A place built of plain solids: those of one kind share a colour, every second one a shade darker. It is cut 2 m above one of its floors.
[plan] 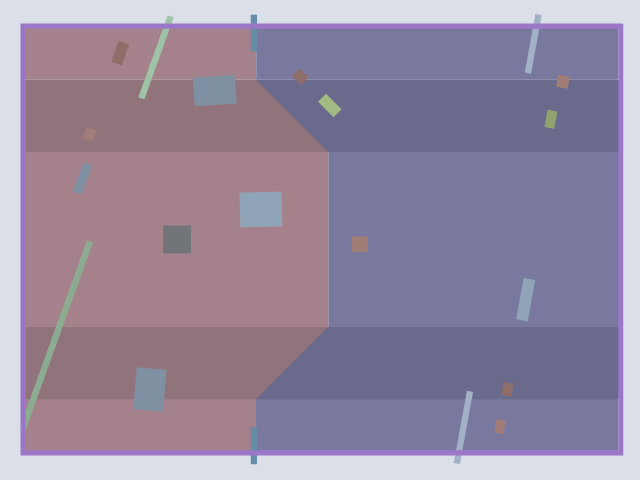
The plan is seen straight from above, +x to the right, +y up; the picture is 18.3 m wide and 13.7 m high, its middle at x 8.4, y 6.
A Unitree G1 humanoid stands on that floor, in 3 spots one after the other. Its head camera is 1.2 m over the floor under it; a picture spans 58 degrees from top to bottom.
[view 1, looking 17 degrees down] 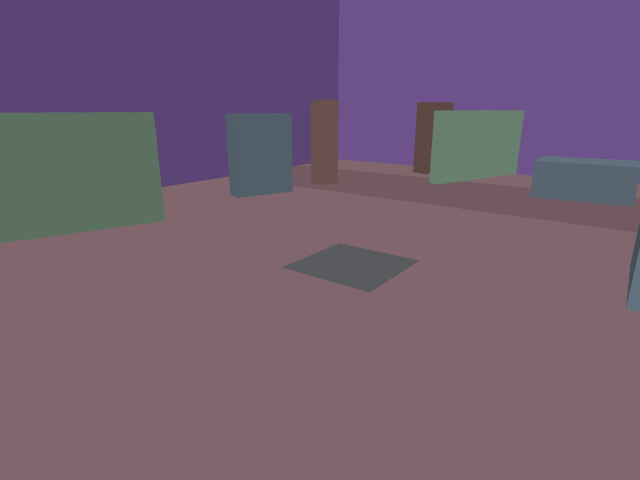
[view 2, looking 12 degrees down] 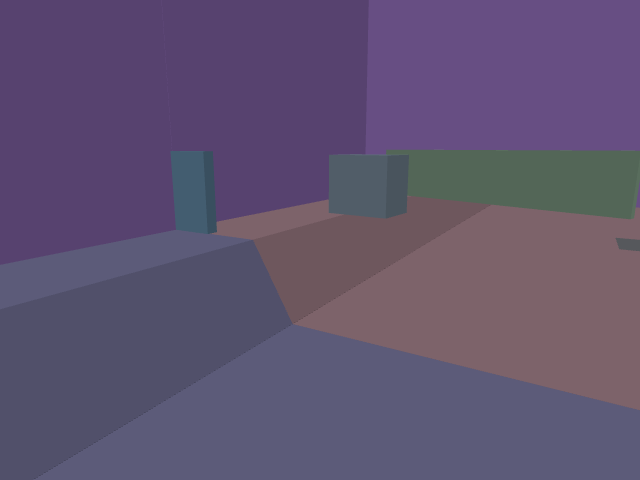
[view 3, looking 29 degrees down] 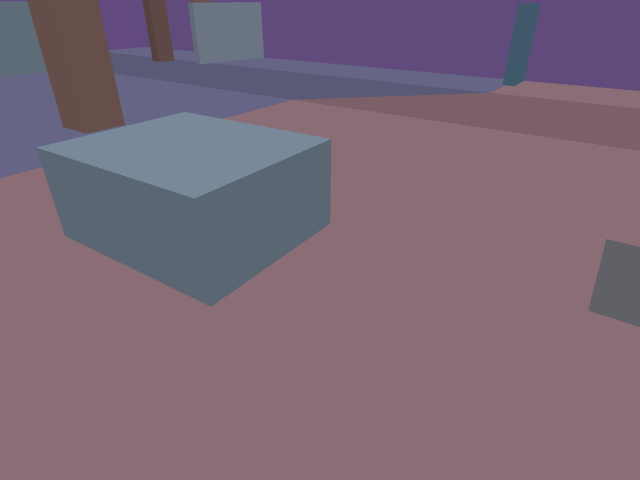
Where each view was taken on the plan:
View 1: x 6.08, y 3.25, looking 127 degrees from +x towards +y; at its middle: deck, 4.11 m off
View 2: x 10.97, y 5.14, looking -149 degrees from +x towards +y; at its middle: deck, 5.77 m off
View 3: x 4.82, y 8.34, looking -55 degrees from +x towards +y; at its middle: deck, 2.48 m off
